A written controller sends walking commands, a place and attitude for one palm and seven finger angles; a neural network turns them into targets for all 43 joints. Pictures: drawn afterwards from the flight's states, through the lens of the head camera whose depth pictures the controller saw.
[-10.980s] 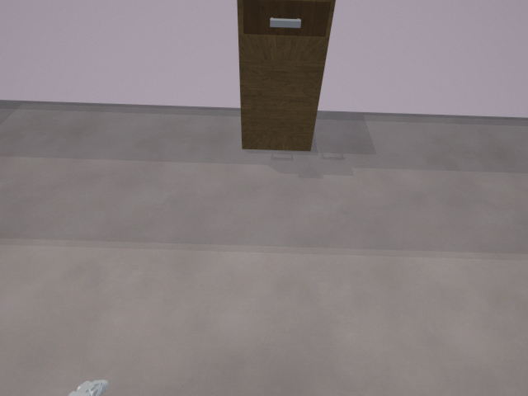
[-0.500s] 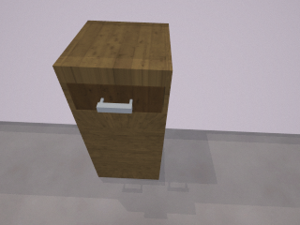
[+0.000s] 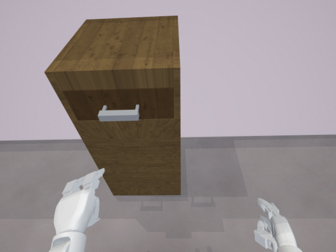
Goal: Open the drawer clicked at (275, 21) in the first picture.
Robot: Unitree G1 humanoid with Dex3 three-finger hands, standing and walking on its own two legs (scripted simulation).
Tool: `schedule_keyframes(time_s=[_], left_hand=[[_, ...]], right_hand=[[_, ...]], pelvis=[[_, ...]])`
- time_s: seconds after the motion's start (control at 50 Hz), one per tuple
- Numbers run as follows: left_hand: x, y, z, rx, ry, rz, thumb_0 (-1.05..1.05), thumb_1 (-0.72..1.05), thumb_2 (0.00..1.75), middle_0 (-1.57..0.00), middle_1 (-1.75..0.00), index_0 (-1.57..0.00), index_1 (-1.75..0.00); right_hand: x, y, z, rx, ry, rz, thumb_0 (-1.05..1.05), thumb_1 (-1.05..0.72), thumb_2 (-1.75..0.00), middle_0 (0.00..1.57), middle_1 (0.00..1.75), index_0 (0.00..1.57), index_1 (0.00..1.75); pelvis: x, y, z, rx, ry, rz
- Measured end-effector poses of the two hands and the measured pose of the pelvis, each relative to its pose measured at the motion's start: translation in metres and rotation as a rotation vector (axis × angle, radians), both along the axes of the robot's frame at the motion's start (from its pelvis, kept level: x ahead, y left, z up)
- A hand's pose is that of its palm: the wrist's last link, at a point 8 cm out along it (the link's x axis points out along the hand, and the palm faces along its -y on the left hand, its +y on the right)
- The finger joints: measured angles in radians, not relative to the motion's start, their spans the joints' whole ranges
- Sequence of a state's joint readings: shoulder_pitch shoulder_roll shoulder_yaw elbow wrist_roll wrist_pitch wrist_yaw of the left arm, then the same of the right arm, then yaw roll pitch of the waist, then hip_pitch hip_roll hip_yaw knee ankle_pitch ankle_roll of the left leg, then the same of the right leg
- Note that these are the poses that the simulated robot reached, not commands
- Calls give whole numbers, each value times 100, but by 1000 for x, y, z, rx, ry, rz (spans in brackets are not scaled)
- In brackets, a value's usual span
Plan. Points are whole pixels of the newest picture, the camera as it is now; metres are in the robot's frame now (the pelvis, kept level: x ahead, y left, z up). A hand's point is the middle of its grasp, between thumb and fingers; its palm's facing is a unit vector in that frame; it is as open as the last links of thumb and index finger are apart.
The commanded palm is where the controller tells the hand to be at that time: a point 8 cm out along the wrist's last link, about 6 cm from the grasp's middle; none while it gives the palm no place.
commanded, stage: raise the hand with hooked fingers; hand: left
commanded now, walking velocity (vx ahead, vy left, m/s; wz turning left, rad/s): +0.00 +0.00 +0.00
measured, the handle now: (120, 111) +0.56 +0.21 +0.00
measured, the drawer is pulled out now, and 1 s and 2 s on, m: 0.00 0.00 0.00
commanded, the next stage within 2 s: move the hooked fingers above the handle in 1.56 s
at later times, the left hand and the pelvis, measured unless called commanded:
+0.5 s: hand (87, 193) +0.25 +0.22 +0.02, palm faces -0.02 -0.10 -0.99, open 11.0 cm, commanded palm +0.23 +0.22 +0.08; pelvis +0.04 -0.03 -0.01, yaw +0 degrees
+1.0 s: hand (75, 149) +0.33 +0.25 +0.09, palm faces +0.11 -0.07 -0.99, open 13.6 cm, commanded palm +0.30 +0.25 +0.15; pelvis +0.04 +0.01 +0.01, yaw +0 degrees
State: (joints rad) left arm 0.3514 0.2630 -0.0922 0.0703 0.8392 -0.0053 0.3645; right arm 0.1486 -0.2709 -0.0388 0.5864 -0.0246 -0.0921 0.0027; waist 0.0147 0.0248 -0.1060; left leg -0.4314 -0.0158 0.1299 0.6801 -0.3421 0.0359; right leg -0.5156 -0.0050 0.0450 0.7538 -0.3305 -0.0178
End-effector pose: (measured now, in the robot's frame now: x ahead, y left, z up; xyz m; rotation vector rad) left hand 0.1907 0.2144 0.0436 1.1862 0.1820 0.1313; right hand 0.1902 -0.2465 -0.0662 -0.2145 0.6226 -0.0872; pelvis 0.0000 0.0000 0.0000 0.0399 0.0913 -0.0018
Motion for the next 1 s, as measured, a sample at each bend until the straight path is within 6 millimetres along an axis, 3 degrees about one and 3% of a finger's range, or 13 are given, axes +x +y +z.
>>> schedule_keyframes(time_s=[0.06, 0.14, 0.2, 0.28, 0.34, 0.42, 0.54, 0.64, 0.72, 0.82, 1.0], left_hand=[[-22, -13, -24, 56, 76, -32, 0, 65, 79, -22, -48, -22, -47], [-56, -7, -42, 158, 146, -1, 0, 54, 75, -24, -54, -24, -53], [-60, 8, -31, 248, 95, 29, 0, 46, 71, -25, -58, -25, -58], [-32, 22, 1, 328, -61, 41, 0, 36, 67, -27, -64, -27, -64], [0, 22, 22, 344, -138, 44, 0, 29, 64, -27, -69, -27, -68], [31, 13, 31, 301, -86, 49, 0, 21, 61, -27, -75, -27, -74], [43, 3, 29, 278, 40, -58, 0, 7, 55, -28, -84, -28, -83], [55, 9, 47, 308, -66, -109, 0, -5, 50, -29, -91, -29, -90], [69, 23, 64, 326, -166, -64, 0, -14, 46, -30, -97, -30, -96], [89, 34, 75, 311, -156, -6, 0, -25, 41, -30, -105, -30, -104], [108, 33, 103, 314, -127, -88, 0, -43, 33, -32, -116, -31, -115]], right_hand=[[31, -1, 10, -27, 15, 67, 2, -91, -90, 20, 30, 20, 30], [66, 4, 10, -77, 47, 163, 1, -91, -90, 20, 30, 20, 30], [87, 13, 0, -83, 54, 213, 1, -91, -90, 20, 30, 20, 30], [100, 29, -19, -39, 54, 250, 1, -91, -90, 20, 30, 20, 30], [96, 39, -32, 20, 83, 246, 1, -91, -90, 20, 30, 20, 30], [76, 40, -41, 90, 166, 193, 1, -91, -90, 20, 30, 20, 30], [43, 16, -43, 61, 263, 95, 1, -91, -90, 20, 30, 21, 30], [29, -7, -44, -14, 306, 25, 1, -91, -90, 20, 30, 20, 30], [29, -13, -40, -22, 295, -20, 2, -91, -90, 20, 30, 20, 30], [38, 0, -29, 11, 249, -41, 2, -91, -90, 20, 30, 20, 30], [54, 47, -6, 58, 180, 27, 1, -91, -90, 20, 30, 20, 30]], pelvis=[[3, -11, -3, 8, 26, -3], [8, -24, -9, 3, 55, 21], [12, -31, -16, -6, 69, 50], [17, -36, -24, -16, 80, 79], [21, -36, -25, -18, 88, 84], [31, -34, -16, -5, 87, 55], [43, -27, -4, 0, 73, -7], [46, -19, -2, -12, 69, 0], [46, -11, -1, -19, 61, 4], [46, 0, 4, -24, 32, 2], [41, 13, 14, -33, -35, 5]])
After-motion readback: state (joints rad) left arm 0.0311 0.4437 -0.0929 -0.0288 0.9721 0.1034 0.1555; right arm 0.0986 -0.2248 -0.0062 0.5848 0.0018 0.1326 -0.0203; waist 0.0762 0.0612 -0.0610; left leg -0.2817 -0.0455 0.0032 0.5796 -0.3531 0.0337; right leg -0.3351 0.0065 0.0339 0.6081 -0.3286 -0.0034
